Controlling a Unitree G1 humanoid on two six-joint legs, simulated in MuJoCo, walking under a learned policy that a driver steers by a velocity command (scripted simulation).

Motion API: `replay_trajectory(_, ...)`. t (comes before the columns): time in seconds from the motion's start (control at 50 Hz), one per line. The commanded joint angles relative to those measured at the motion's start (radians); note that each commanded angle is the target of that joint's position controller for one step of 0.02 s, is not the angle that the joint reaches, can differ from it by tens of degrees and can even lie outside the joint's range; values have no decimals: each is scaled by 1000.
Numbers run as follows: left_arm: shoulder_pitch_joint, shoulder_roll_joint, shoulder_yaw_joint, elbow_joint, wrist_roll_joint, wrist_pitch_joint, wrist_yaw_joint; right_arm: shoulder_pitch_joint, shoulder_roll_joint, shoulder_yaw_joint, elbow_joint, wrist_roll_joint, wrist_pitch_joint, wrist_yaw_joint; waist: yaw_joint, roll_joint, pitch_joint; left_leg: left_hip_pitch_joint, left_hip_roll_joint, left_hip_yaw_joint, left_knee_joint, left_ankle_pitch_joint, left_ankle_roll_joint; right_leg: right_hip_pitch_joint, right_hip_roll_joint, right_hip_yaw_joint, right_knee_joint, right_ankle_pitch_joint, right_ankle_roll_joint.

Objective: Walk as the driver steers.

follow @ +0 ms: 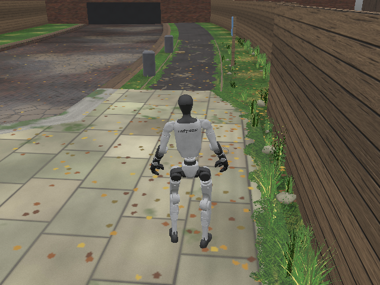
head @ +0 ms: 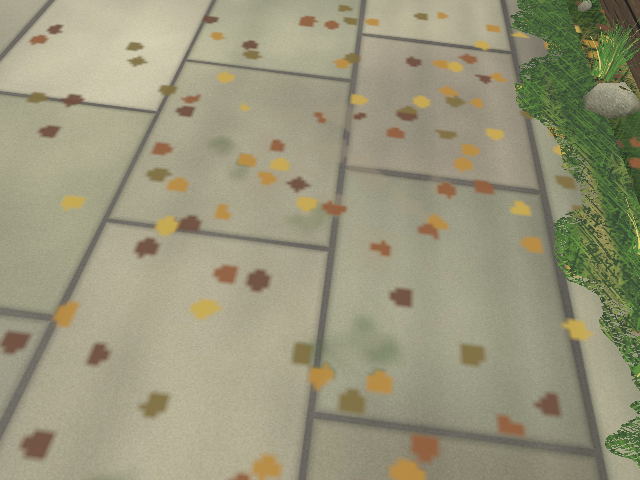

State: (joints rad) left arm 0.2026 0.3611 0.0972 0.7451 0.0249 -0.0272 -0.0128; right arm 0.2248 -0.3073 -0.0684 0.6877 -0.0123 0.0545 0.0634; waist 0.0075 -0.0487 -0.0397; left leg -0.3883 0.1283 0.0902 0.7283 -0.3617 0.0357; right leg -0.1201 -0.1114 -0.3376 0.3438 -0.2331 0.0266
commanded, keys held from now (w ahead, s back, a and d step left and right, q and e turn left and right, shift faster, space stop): w+q+shift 0.10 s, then w+e+shift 0.14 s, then e+shift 0.66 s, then shift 0.06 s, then q+shift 0.04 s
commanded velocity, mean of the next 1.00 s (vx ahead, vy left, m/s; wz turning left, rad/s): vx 0.39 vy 0.00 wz -0.35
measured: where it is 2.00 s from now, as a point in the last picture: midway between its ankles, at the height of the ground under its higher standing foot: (243, 453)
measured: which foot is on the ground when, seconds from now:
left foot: up 0.00-0.04, down 0.06-0.46, up 0.48-0.94, down 0.96-1.00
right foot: down 0.00-0.04, up 0.06-0.42, down 0.44-0.96, up 0.98-1.00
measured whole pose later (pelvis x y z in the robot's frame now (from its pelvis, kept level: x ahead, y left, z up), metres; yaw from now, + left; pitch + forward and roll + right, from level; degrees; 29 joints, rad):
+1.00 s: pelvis +0.52 +0.13 -0.02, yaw -26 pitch +1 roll +1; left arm 0.16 0.35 0.09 0.59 -0.02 0.06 0.05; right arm 0.11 -0.31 -0.06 0.64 -0.02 -0.07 -0.02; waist 0.02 -0.03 0.03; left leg -0.40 -0.09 -0.15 0.49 -0.07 -0.02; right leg -0.31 0.26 0.37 0.78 -0.48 -0.04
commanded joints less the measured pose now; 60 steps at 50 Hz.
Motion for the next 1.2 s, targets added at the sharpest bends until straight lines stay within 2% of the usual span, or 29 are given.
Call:
replay_trajectory(0.02, -54, 134, 28, -69, 6, 14, -21, -29, -66, -17, -61, -14, -2, 36, -31, -41, 39, 105, -95, 149, -155, 28, 54, -51, -203, 100, -74, -455, -76)
replay_trajectory(0.04, -71, 107, 20, -77, 6, 19, -22, 88, -81, -25, -4, -16, -11, 20, -85, 62, 58, 231, -133, 129, -205, -2, 78, -146, -152, 40, 115, -404, -57)
replay_trajectory(0.06, -127, 43, -5, -111, 17, 23, -22, 319, -154, -50, 79, -18, -23, -4, -198, 288, 51, 424, -62, -90, -292, -180, 135, -368, -73, -8, 549, -289, -30)
replay_trajectory(0.08, -212, -62, -41, -204, 30, 14, -26, 332, -275, -61, 61, -10, -32, -16, -177, 449, 128, 521, 135, -635, -435, -371, 237, -835, 91, 110, 868, -443, 15)
replay_trajectory(0.1, -294, -10, -40, -255, 61, -5, -29, 279, -291, -66, 7, -9, -47, -29, -192, 277, 121, 545, 226, -835, -575, -334, 292, -984, 87, 315, 933, -345, 26)
replay_trajectory(0.18, -110, 90, -26, -123, 36, -25, -48, 190, -128, -6, 14, -12, -98, -51, -75, 132, 101, 454, 78, -399, -561, -47, 166, -750, -30, 316, 782, -4, -10)
replay_trajectory(0.2, -106, 70, -32, -128, 26, -10, -58, 173, -147, -8, 17, -9, -112, -50, -56, 191, 93, 443, 88, -382, -593, -8, 177, -735, -14, 301, 772, 41, -8)
replay_trajectory(0.26, -157, 36, -45, -114, 0, 6, -63, 212, -121, 0, 56, -15, -137, -37, -57, 74, 186, 454, 40, -171, -610, 457, 129, -764, 31, 291, 701, 110, -40)
replay_trajectory(0.32, -182, -32, -76, -123, -1, -11, -71, 148, -109, 10, 64, -15, -149, -48, -33, 91, 206, 338, 3, 40, -621, 775, 72, -543, 98, 222, 407, 229, -74)
replay_trajectory(0.34, -240, -34, -68, -155, -82, -55, -74, 159, -128, 4, 41, 11, -149, -90, -63, 103, 175, 370, 56, 31, -573, 903, 66, -512, 109, 234, 324, 312, -89)
replay_trajectory(0.38, -146, 13, -48, -131, -69, -76, -84, 137, -204, -13, 38, -6, -134, -132, -11, 126, 54, 480, 55, 51, -455, 1133, 19, -378, 190, 195, 232, 411, -96)
replay_trajectory(0.42, 150, 97, -2, -48, -63, -58, -70, 66, -231, -25, 5, -20, -110, -146, 118, 178, -105, 445, 28, 53, -142, 1299, -22, -64, 261, 184, 275, 396, -107)
replay_trajectory(0.44, 313, 133, 20, -13, -59, -39, -50, 6, -208, -19, -16, -12, -107, -139, 211, 160, -147, 312, -8, 46, 124, 1214, -52, 145, 235, 250, 247, 434, -130)
replay_trajectory(0.46, 367, 135, 13, 9, -58, -22, -18, -10, -79, 14, -29, -26, -118, -110, 191, -54, -117, 87, -159, 20, 514, 220, -96, 296, 119, 426, 218, 579, -161)
replay_trajectory(0.48, 274, 216, 16, -42, 3, -43, -15, 208, 56, 53, -61, -13, -139, -78, 0, -326, -248, -219, -305, -172, 912, -310, -132, 496, -100, 927, 233, 852, -368)
replay_trajectory(0.5, 170, 214, 31, -116, 11, -40, -18, 269, -67, 42, -61, 14, -159, -61, 17, -152, -432, -255, -272, -310, 989, -217, -100, 525, -186, 1172, 30, 400, -458)
replay_trajectory(0.52, 90, 160, 23, -161, -24, -35, -17, 119, -151, 25, -87, 25, -168, -59, 33, 22, -260, -258, -220, -297, 868, -133, -60, 326, -139, 1104, -54, 106, -422)
replay_trajectory(0.54, 37, 106, 8, -163, -57, -29, -17, 22, -150, 18, -111, 8, -163, -68, -5, 197, -104, -259, -179, -267, 765, -80, -47, 131, -80, 1029, -110, -61, -357)
replay_trajectory(0.6, -37, 95, 10, -184, -38, -27, -4, 14, -143, 12, -135, -10, -129, -82, -66, 101, 30, -161, -128, -270, 576, -31, -80, -171, 28, 862, -126, 228, -337)
replay_trajectory(0.68, 13, 121, 22, -155, -50, -1, 32, -50, -74, 26, -162, -29, -118, -106, -43, 81, -53, -172, -156, -226, 356, 32, -143, -190, 87, 736, -7, 660, -306)
replay_trajectory(0.76, -8, 134, 30, -173, -77, 55, 69, -143, -72, 19, -175, -5, -98, -111, -6, -7, -105, -190, -189, -255, 157, 210, -159, -127, 139, 773, 37, 342, -195)
replay_trajectory(0.92, -38, 96, 28, -222, -52, 79, 67, -188, -116, -18, -144, 4, -152, -82, 20, -114, -73, -50, -202, -298, -235, 219, -107, -12, 124, 953, 183, 303, -163)
replay_trajectory(0.94, -53, 79, 20, -228, -53, 80, 64, -148, -114, -23, -123, 7, -156, -78, 0, -99, -80, 53, -178, -280, -339, 331, -86, -38, 149, 929, 238, 231, -143)
replay_trajectory(0.98, 84, -25, -21, -202, -30, 78, 54, -182, -145, -20, -158, -16, -137, -86, 74, 195, -131, 340, 131, -529, -340, 769, 75, -250, 302, 706, 571, -426, -61)
replay_trajectory(1.0, 93, 74, 1, -225, -44, 70, 50, -86, -168, -29, -121, -42, -126, -80, 71, 393, -138, 348, 270, -805, -384, 802, 250, -388, 324, 604, 734, -504, 5)
replay_trajectory(1.02, 94, 140, 15, -181, -33, 71, 54, -92, -111, -19, -129, -22, -121, -76, 46, 267, -126, 311, 229, -806, -367, 663, 257, -383, 261, 615, 843, -422, 50)
replay_trajectory(1.06, 42, 91, 1, -127, -22, 95, 55, -109, -42, 12, -128, -1, -104, -66, 28, 114, -88, 234, 70, -590, -349, 388, 139, -341, 222, 551, 852, -318, 78)
replay_trajectory(1.12, -45, 23, -17, -155, -18, 86, 46, -120, -145, -25, -133, 22, -65, -66, 8, 185, 30, 126, -63, -527, -417, 252, 97, -294, 207, 394, 576, -270, 79)
replay_trajectory(1.2, -67, 10, -14, -132, -40, 63, 46, -55, -160, -47, -139, 22, -50, -77, -20, 256, -36, 245, -34, -639, -430, 160, 126, -246, 219, 445, 369, -241, 41)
